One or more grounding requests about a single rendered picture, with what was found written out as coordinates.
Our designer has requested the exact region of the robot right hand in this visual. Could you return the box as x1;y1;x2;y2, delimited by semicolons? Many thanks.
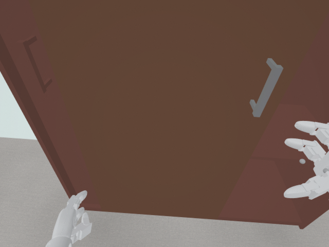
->
284;121;329;200

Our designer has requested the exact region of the robot left hand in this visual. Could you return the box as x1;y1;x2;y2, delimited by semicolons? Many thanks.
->
52;190;92;244

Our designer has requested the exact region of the robot left forearm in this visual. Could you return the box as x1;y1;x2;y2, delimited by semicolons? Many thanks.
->
45;236;72;247

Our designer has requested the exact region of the wardrobe door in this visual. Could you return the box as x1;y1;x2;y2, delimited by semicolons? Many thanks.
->
0;0;99;204
29;0;329;219

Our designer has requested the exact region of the handle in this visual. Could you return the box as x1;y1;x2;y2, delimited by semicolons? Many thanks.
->
16;40;47;94
250;58;283;117

